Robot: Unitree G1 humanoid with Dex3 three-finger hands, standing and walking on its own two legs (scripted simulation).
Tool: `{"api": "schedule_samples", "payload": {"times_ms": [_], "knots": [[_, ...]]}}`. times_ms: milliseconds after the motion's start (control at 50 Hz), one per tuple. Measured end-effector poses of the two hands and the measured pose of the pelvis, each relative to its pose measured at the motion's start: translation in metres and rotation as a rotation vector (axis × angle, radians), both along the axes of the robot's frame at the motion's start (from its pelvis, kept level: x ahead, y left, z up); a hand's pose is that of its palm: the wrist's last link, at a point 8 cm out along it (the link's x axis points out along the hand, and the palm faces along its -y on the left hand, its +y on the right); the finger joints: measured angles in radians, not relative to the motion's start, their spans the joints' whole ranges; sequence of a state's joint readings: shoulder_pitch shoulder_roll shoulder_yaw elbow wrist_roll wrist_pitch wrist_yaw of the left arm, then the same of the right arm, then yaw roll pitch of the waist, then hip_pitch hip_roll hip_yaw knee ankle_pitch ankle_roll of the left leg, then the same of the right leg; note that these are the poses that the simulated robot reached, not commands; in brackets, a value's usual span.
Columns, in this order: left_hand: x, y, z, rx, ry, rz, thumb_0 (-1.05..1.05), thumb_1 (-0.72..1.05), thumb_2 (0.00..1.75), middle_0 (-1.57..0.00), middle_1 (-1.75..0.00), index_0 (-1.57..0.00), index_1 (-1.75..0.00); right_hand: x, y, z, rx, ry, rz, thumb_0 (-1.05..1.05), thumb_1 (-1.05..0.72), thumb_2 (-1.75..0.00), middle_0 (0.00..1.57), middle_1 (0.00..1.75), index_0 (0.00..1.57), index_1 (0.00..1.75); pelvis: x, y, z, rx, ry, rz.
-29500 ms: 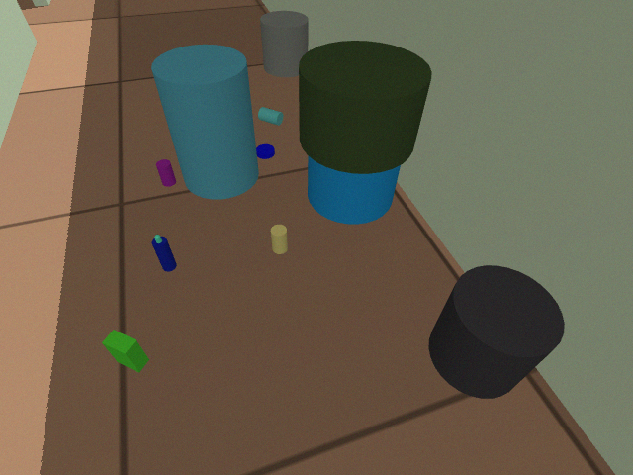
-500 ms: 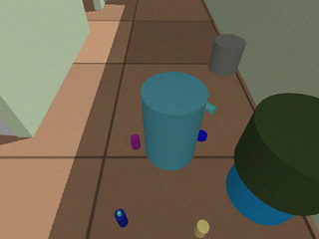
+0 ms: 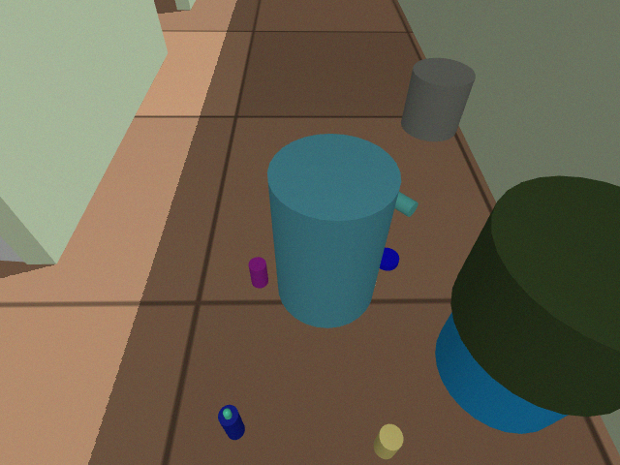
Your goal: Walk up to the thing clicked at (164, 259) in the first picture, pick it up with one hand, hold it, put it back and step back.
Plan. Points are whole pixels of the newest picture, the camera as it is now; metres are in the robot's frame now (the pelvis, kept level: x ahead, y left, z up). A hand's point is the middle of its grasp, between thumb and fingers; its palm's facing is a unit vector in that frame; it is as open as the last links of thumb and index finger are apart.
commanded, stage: step back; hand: left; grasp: from the side
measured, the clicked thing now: (231, 421) +0.37 +0.21 -0.69
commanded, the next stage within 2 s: none
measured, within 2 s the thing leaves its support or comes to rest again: neither
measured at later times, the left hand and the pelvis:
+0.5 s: hand out of the picture +0.06 +0.31 -0.18, palm faces -0.07 -0.93 -0.35, open 7.4 cm; pelvis -0.07 +0.06 -0.01, yaw -2 degrees
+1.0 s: hand out of the picture -0.06 +0.30 -0.15, palm faces -0.02 -0.92 -0.40, open 7.4 cm; pelvis -0.19 +0.04 -0.02, yaw +0 degrees
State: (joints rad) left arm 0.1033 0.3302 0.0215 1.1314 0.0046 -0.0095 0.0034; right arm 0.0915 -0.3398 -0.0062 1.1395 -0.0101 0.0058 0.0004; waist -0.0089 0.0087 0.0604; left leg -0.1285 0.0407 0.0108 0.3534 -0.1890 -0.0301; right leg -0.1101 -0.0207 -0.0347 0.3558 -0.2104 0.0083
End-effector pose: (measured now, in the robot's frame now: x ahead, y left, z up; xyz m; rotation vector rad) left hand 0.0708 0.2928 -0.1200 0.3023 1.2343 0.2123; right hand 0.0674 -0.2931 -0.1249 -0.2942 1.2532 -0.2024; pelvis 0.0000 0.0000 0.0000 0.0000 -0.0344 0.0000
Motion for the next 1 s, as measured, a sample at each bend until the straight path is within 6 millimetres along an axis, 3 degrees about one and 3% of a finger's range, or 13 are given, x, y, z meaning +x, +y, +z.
{"api": "schedule_samples", "payload": {"times_ms": [100, 180, 280, 360, 560, 720, 840, 1000], "knots": [[0.002, 0.015, -0.003, 0.025, -0.022, 0.004, 0.00, 0.90, 0.90, -0.20, -0.30, -0.20, -0.30, 0.000, -0.006, -0.002, -0.027, -0.010, -0.004, 0.00, -0.90, -0.90, 0.21, 0.30, 0.21, 0.30, -0.017, 0.006, -0.007, -0.009, 0.004, 0.004], [0.005, 0.034, -0.008, 0.044, -0.038, -0.031, 0.00, 0.90, 0.90, -0.20, -0.30, -0.20, -0.30, -0.010, -0.004, 0.001, -0.063, -0.009, -0.010, 0.00, -0.91, -0.90, 0.21, 0.30, 0.21, 0.30, -0.028, 0.021, -0.013, 0.000, 0.012, -0.002], [0.018, 0.060, -0.025, 0.036, -0.088, -0.045, 0.01, 0.90, 0.90, -0.20, -0.30, -0.20, -0.30, -0.038, 0.010, 0.001, -0.124, 0.017, 0.004, 0.00, -0.91, -0.90, 0.21, 0.30, 0.21, 0.30, -0.041, 0.044, -0.027, -0.008, 0.017, 0.007], [0.016, 0.065, -0.025, 0.030, -0.095, -0.049, 0.00, 0.90, 0.90, -0.20, -0.30, -0.20, -0.30, -0.065, 0.027, 0.009, -0.121, 0.061, 0.000, 0.00, -0.91, -0.90, 0.21, 0.30, 0.21, 0.30, -0.053, 0.050, -0.020, -0.020, 0.011, 0.007], [-0.036, 0.063, -0.023, 0.022, -0.017, -0.095, 0.00, 0.90, 0.90, -0.20, -0.30, -0.20, -0.30, -0.085, 0.042, 0.008, -0.098, -0.039, -0.023, 0.00, -0.90, -0.90, 0.21, 0.30, 0.21, 0.30, -0.084, 0.056, -0.017, -0.018, 0.004, -0.044], [-0.079, 0.049, -0.017, 0.062, -0.036, -0.107, 0.00, 0.90, 0.90, -0.20, -0.30, -0.20, -0.30, -0.106, 0.023, -0.016, -0.054, -0.099, -0.021, 0.00, -0.90, -0.90, 0.21, 0.30, 0.21, 0.30, -0.122, 0.040, -0.030, -0.020, -0.012, -0.073], [-0.116, 0.041, 0.003, 0.064, -0.059, -0.081, 0.01, 0.90, 0.90, -0.20, -0.30, -0.20, -0.30, -0.132, 0.015, -0.011, -0.042, -0.080, -0.021, 0.00, -0.90, -0.90, 0.21, 0.30, 0.21, 0.30, -0.147, 0.035, -0.019, 0.020, -0.007, -0.058], [-0.137, 0.050, 0.004, 0.062, -0.158, -0.077, 0.01, 0.90, 0.90, -0.21, -0.30, -0.20, -0.30, -0.179, 0.018, -0.007, -0.089, -0.017, 0.036, 0.00, -0.90, -0.90, 0.21, 0.30, 0.21, 0.30, -0.188, 0.044, -0.022, 0.011, 0.008, -0.003]]}}
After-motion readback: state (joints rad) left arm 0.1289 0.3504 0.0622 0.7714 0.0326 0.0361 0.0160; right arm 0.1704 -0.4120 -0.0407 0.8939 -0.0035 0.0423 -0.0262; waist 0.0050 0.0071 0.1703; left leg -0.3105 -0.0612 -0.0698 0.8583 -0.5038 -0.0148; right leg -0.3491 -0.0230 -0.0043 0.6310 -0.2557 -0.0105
